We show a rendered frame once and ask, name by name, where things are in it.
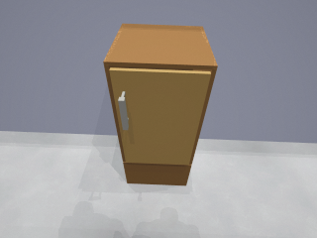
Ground cupboard door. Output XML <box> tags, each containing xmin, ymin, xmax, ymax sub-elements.
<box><xmin>109</xmin><ymin>67</ymin><xmax>211</xmax><ymax>166</ymax></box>

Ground handle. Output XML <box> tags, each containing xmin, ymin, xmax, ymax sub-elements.
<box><xmin>118</xmin><ymin>91</ymin><xmax>129</xmax><ymax>131</ymax></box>

